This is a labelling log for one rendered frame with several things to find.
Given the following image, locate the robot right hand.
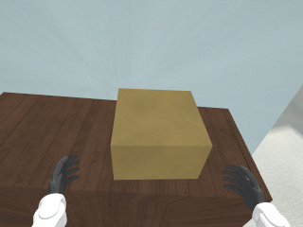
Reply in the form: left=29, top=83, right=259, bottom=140
left=223, top=165, right=267, bottom=211

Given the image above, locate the robot left forearm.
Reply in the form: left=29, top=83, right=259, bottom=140
left=32, top=193, right=67, bottom=227

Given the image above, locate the robot left hand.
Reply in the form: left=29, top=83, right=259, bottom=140
left=46, top=155, right=80, bottom=195

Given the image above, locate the carton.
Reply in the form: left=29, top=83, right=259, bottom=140
left=111, top=88, right=213, bottom=180

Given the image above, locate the robot right forearm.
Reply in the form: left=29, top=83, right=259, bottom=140
left=252, top=202, right=291, bottom=227

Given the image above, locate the pedestal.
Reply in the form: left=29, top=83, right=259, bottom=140
left=0, top=92, right=273, bottom=227

